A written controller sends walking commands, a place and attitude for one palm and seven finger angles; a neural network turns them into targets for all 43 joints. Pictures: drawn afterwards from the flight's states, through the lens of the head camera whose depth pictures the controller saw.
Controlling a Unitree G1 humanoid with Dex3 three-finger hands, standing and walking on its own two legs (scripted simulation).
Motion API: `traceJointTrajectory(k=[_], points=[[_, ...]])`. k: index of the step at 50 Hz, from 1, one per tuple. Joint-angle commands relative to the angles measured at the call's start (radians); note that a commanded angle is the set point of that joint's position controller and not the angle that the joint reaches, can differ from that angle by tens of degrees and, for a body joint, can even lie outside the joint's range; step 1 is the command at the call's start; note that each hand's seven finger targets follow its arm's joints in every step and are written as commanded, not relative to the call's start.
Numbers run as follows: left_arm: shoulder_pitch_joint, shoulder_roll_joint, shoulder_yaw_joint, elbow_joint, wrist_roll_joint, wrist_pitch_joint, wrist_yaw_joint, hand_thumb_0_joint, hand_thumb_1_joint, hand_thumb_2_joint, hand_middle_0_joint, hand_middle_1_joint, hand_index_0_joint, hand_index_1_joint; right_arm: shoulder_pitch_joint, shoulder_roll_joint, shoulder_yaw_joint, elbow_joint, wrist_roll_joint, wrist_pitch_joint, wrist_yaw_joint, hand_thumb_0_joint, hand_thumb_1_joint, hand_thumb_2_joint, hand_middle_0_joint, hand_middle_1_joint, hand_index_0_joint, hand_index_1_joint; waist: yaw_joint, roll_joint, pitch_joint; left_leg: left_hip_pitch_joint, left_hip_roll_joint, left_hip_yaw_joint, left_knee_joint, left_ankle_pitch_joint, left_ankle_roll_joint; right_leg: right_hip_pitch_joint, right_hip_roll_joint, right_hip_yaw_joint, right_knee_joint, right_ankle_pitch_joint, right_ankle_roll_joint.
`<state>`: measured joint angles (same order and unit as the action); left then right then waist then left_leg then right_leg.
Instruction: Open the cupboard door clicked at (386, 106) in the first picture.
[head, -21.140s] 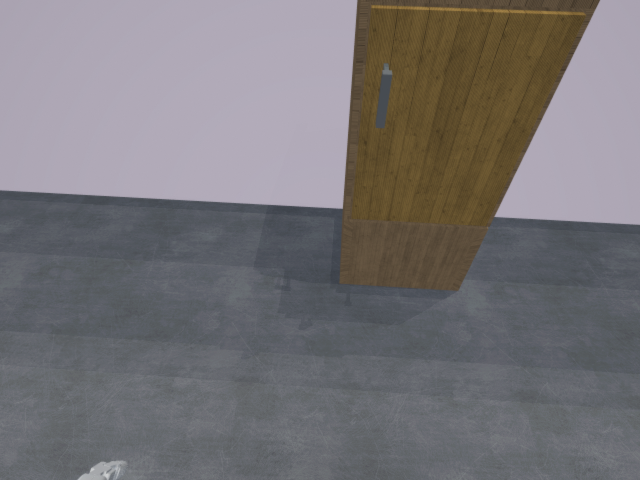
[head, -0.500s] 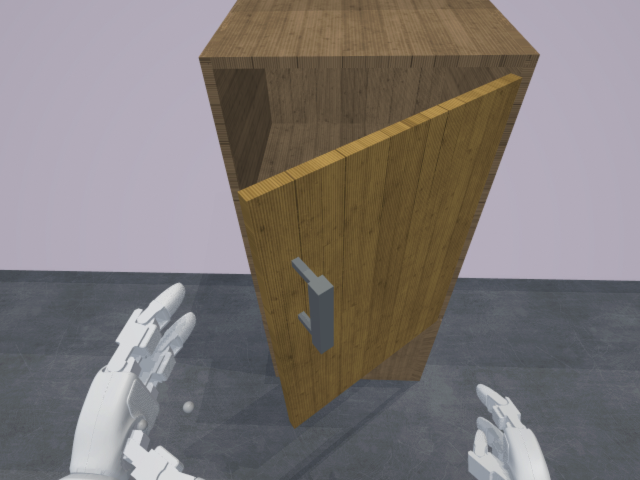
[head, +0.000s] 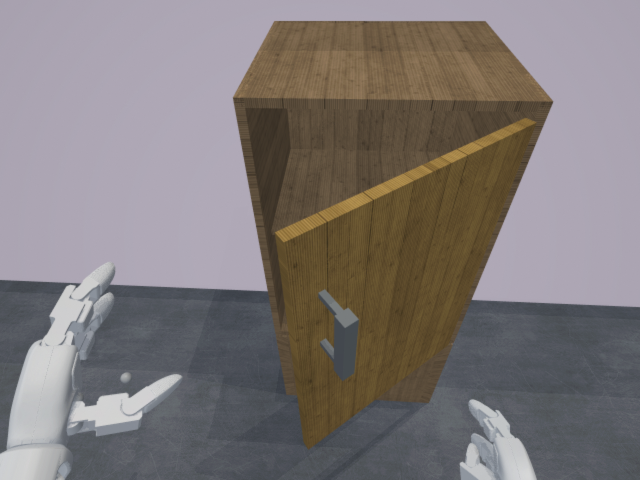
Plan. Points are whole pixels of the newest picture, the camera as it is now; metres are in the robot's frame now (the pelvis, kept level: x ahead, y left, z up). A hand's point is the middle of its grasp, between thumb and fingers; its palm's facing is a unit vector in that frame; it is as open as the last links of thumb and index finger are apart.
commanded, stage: draw the hand back to the body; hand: left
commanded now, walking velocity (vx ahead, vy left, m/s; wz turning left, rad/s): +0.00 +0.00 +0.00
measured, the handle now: (335, 335) +0.29 +0.02 +0.05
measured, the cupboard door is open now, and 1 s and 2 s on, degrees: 39 39 39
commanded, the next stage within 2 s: step back with the hand held close in 0.66 s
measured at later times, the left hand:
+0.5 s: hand (81, 339) +0.19 +0.25 +0.17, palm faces +0.44 -0.81 -0.38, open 7.6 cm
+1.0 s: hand (90, 350) +0.18 +0.24 +0.17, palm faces +0.39 -0.80 -0.46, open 7.4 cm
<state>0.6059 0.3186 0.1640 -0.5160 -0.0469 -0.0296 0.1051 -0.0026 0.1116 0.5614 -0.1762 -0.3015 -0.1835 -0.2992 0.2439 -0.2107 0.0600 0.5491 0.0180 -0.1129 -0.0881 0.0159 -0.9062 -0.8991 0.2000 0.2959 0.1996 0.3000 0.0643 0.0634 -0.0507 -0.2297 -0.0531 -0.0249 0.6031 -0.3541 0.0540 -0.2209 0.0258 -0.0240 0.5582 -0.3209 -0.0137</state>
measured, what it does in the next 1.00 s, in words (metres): stands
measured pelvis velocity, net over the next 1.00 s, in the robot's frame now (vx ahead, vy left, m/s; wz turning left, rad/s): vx -0.02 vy -0.02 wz -0.02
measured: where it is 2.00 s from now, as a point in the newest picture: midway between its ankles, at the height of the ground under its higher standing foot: outside the picture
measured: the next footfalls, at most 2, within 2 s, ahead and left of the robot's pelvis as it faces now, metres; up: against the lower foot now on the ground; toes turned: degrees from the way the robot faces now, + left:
none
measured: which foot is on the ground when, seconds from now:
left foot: down 0.00-1.00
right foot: down 0.00-1.00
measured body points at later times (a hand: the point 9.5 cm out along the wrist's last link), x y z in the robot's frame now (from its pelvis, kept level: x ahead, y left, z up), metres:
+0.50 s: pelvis +0.00 -0.01 +0.01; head -0.03 -0.03 +0.46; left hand +0.16 +0.29 +0.19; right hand +0.19 -0.23 -0.07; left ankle -0.02 +0.08 -0.73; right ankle -0.01 -0.11 -0.73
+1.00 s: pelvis -0.02 -0.02 +0.01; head -0.02 -0.04 +0.46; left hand +0.15 +0.28 +0.19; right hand +0.16 -0.26 -0.07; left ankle -0.02 +0.08 -0.73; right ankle -0.01 -0.11 -0.73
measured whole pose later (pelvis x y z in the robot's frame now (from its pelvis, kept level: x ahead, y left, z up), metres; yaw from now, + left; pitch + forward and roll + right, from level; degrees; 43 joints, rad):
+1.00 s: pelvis -0.02 -0.02 +0.01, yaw -1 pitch -1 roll -1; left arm 0.52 0.36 0.37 -0.40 -0.05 -0.14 0.10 0.02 0.89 0.90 -0.21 -0.30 -0.21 -0.30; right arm 0.18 -0.24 0.00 0.60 0.01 -0.04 -0.07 0.01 -0.91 -0.90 0.20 0.30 0.20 0.30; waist 0.02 0.06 0.00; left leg -0.19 -0.02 -0.02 0.45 -0.25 0.03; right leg -0.18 0.06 -0.01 0.39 -0.19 -0.04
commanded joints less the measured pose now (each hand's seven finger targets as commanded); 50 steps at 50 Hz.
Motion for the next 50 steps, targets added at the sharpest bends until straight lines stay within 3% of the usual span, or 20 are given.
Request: traceJointTrajectory(k=[1, 5, 7, 9, 10, 14, 17, 19, 22, 28, 37, 39, 40, 41, 42, 44, 47, 48, 50], points=[[-0.091, 0.138, 0.143, -0.184, -0.007, -0.071, 0.022, 0.0, 0.445, 0.705, -0.184, -0.3, -0.184, -0.3, -0.148, -0.111, -0.048, -0.153, -0.006, -0.051, -0.005, 0.0, -0.9, -0.9, 0.2, 0.3, 0.2, 0.3, -0.004, -0.011, -0.007, 0.025, 0.081, -0.045, -0.156, 0.345, -0.054, 0.057, -0.022, 0.003, -0.106, 0.218, -0.018], [-0.144, 0.163, 0.189, -0.167, -0.012, -0.078, 0.026, 0.0, 0.585, 0.765, -0.189, -0.3, -0.189, -0.3, -0.159, -0.114, -0.05, -0.135, -0.008, -0.045, -0.003, 0.0, -0.9, -0.9, 0.2, 0.3, 0.2, 0.3, -0.001, 0.022, -0.003, 0.05, 0.08, -0.045, -0.188, 0.344, -0.057, 0.086, -0.022, 0.006, -0.132, 0.22, -0.021], [-0.168, 0.177, 0.217, -0.154, -0.015, -0.081, 0.027, 0.0, 0.655, 0.795, -0.191, -0.3, -0.191, -0.3, -0.164, -0.115, -0.052, -0.128, -0.009, -0.043, -0.002, 0.0, -0.9, -0.9, 0.2, 0.3, 0.2, 0.3, 0.001, 0.006, 0.005, 0.055, 0.079, -0.043, -0.201, 0.33, -0.055, 0.096, -0.02, 0.006, -0.144, 0.219, -0.021], [-0.189, 0.195, 0.245, -0.159, -0.017, -0.084, 0.029, 0.0, 0.725, 0.825, -0.194, -0.3, -0.194, -0.3, -0.167, -0.117, -0.055, -0.12, -0.01, -0.042, -0.002, 0.0, -0.9, -0.9, 0.2, 0.3, 0.2, 0.3, 0.004, 0.028, -0.012, 0.07, 0.082, -0.044, -0.21, 0.368, -0.059, 0.12, -0.021, 0.007, -0.149, 0.239, -0.022], [-0.196, 0.202, 0.259, -0.148, -0.02, -0.085, 0.029, 0.0, 0.76, 0.84, -0.195, -0.3, -0.195, -0.3, -0.168, -0.117, -0.057, -0.117, -0.01, -0.04, -0.002, 0.0, -0.9, -0.9, 0.2, 0.3, 0.2, 0.3, 0.005, 0.006, -0.015, 0.077, 0.081, -0.04, -0.212, 0.368, -0.057, 0.122, -0.02, 0.007, -0.155, 0.247, -0.021], [-0.231, 0.225, 0.305, -0.114, -0.026, -0.089, 0.031, 0.0, 0.9, 0.9, -0.2, -0.3, -0.2, -0.3, -0.175, -0.118, -0.061, -0.098, -0.009, -0.034, 0.001, 0.0, -0.9, -0.9, 0.2, 0.3, 0.2, 0.3, 0.004, 0.033, -0.002, 0.087, 0.078, -0.026, -0.222, 0.372, -0.054, 0.135, -0.022, 0.014, -0.175, 0.27, -0.022], [-0.209, 0.171, 0.253, -0.086, -0.026, -0.089, 0.018, 0.0, 0.9, 0.9, -0.2, -0.3, -0.2, -0.3, -0.176, -0.124, -0.066, -0.097, -0.009, -0.028, 0.011, 0.0, -0.9, -0.9, 0.2, 0.3, 0.2, 0.3, 0.0, 0.003, 0.007, 0.093, 0.08, -0.027, -0.228, 0.384, -0.049, 0.135, -0.021, 0.01, -0.181, 0.274, -0.017], [-0.208, 0.176, 0.249, -0.095, -0.024, -0.089, 0.016, 0.0, 0.9, 0.9, -0.2, -0.3, -0.2, -0.3, -0.179, -0.128, -0.07, -0.097, -0.011, -0.027, 0.014, 0.0, -0.9, -0.9, 0.2, 0.3, 0.2, 0.3, 0.001, 0.011, -0.007, 0.102, 0.08, -0.026, -0.231, 0.398, -0.048, 0.145, -0.023, 0.013, -0.184, 0.285, -0.016], [-0.213, 0.202, 0.27, -0.114, -0.023, -0.095, 0.018, 0.0, 0.9, 0.9, -0.2, -0.3, -0.2, -0.3, -0.185, -0.125, -0.073, -0.096, -0.01, -0.025, 0.012, 0.0, -0.9, -0.9, 0.2, 0.3, 0.2, 0.3, 0.004, -0.028, -0.024, 0.107, 0.076, -0.018, -0.227, 0.376, -0.039, 0.152, -0.02, 0.017, -0.19, 0.291, -0.015], [-0.238, 0.23, 0.296, -0.127, -0.023, -0.102, 0.023, 0.0, 0.9, 0.9, -0.2, -0.3, -0.2, -0.3, -0.195, -0.118, -0.069, -0.088, -0.008, -0.033, 0.004, 0.0, -0.9, -0.9, 0.2, 0.3, 0.2, 0.3, 0.007, 0.033, -0.004, 0.1, 0.068, -0.014, -0.235, 0.325, -0.038, 0.155, -0.023, 0.023, -0.21, 0.263, -0.02], [-0.223, 0.201, 0.276, -0.08, -0.028, -0.108, 0.019, 0.0, 0.9, 0.9, -0.2, -0.3, -0.2, -0.3, -0.196, -0.113, -0.073, -0.079, -0.009, -0.037, 0.003, 0.0, -0.9, -0.9, 0.2, 0.3, 0.2, 0.3, 0.002, -0.017, 0.02, 0.116, 0.064, 0.0, -0.232, 0.287, -0.025, 0.13, -0.024, 0.037, -0.234, 0.238, -0.011], [-0.295, 0.22, 0.279, -0.107, -0.027, -0.112, 0.022, 0.0, 0.9, 0.9, -0.2, -0.3, -0.2, -0.3, -0.203, -0.116, -0.071, -0.076, -0.009, -0.038, 0.002, 0.0, -0.9, -0.9, 0.2, 0.3, 0.2, 0.3, -0.002, 0.003, 0.012, 0.118, 0.062, -0.004, -0.234, 0.278, -0.025, 0.134, -0.028, 0.041, -0.238, 0.232, -0.011], [-0.369, 0.342, 0.409, -0.13, -0.02, -0.153, 0.029, 0.0, 0.9, 0.9, -0.2, -0.3, -0.2, -0.3, -0.17, -0.139, -0.078, -0.106, 0.003, -0.025, 0.004, 0.0, -0.9, -0.9, 0.2, 0.3, 0.2, 0.3, -0.044, -0.033, 0.087, 0.055, 0.078, -0.042, -0.205, 0.204, -0.006, 0.038, -0.071, 0.155, -0.294, 0.25, -0.01], [-0.256, 0.265, 0.359, -0.037, -0.02, -0.157, 0.019, 0.0, 0.9, 0.9, -0.2, -0.3, -0.2, -0.3, -0.169, -0.127, -0.084, -0.085, -0.004, -0.012, 0.005, 0.0, -0.9, -0.9, 0.2, 0.3, 0.2, 0.3, -0.048, -0.09, 0.066, 0.073, 0.072, -0.046, -0.173, 0.203, -0.005, 0.029, -0.096, 0.169, -0.307, 0.253, -0.015], [-0.198, 0.223, 0.32, -0.015, -0.015, -0.157, 0.012, 0.0, 0.9, 0.9, -0.2, -0.3, -0.2, -0.3, -0.171, -0.131, -0.087, -0.09, -0.007, 0.0, 0.01, 0.0, -0.9, -0.9, 0.2, 0.3, 0.2, 0.3, -0.052, -0.103, 0.06, 0.077, 0.07, -0.041, -0.157, 0.211, -0.006, 0.009, -0.106, 0.172, -0.313, 0.252, -0.013], [-0.162, 0.22, 0.309, -0.05, -0.009, -0.173, 0.011, 0.0, 0.9, 0.9, -0.2, -0.3, -0.2, -0.3, -0.173, -0.136, -0.092, -0.095, -0.011, 0.013, 0.013, 0.0, -0.9, -0.9, 0.2, 0.3, 0.2, 0.3, -0.053, -0.03, 0.012, 0.074, 0.08, -0.036, -0.165, 0.28, -0.012, 0.04, -0.113, 0.15, -0.271, 0.342, -0.016], [-0.116, 0.233, 0.32, -0.079, -0.007, -0.174, 0.02, 0.0, 0.9, 0.9, -0.2, -0.3, -0.2, -0.3, -0.167, -0.141, -0.104, -0.11, -0.007, 0.034, 0.013, 0.0, -0.9, -0.9, 0.2, 0.3, 0.2, 0.3, -0.054, -0.058, -0.055, 0.067, 0.094, -0.034, -0.164, 0.352, -0.016, 0.073, -0.108, 0.134, -0.222, 0.422, -0.005], [-0.115, 0.254, 0.335, -0.099, -0.006, -0.177, 0.025, 0.0, 0.9, 0.9, -0.2, -0.3, -0.2, -0.3, -0.173, -0.143, -0.106, -0.109, -0.008, 0.039, 0.008, 0.0, -0.9, -0.9, 0.2, 0.3, 0.2, 0.3, -0.051, -0.029, -0.068, 0.058, 0.1, -0.039, -0.171, 0.389, -0.02, 0.089, -0.11, 0.121, -0.201, 0.456, -0.009], [-0.098, 0.263, 0.347, -0.118, -0.006, -0.175, 0.032, 0.0, 0.9, 0.9, -0.2, -0.3, -0.2, -0.3, -0.168, -0.139, -0.11, -0.123, -0.003, 0.049, 0.005, 0.0, -0.9, -0.9, 0.2, 0.3, 0.2, 0.3, -0.053, -0.047, -0.096, 0.048, 0.108, -0.042, -0.168, 0.419, -0.02, 0.1, -0.103, 0.119, -0.173, 0.476, -0.002]])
